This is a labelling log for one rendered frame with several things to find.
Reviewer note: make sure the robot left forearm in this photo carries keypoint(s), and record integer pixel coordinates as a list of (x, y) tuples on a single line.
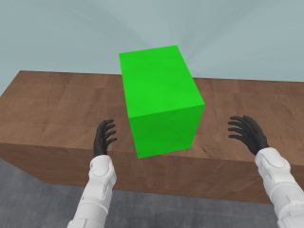
[(95, 201)]

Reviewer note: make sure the carton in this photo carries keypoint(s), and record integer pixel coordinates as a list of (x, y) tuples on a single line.
[(163, 103)]

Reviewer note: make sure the robot right hand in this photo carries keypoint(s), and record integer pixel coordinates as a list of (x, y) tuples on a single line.
[(252, 134)]

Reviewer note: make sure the pedestal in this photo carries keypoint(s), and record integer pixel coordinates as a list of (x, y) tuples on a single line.
[(49, 121)]

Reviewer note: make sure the robot right forearm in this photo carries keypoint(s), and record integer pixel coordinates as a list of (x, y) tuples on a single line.
[(281, 187)]

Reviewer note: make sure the right robot upper arm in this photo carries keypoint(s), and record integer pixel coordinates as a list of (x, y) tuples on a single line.
[(291, 222)]

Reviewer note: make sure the robot left hand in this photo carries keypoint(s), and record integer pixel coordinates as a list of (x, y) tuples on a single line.
[(100, 143)]

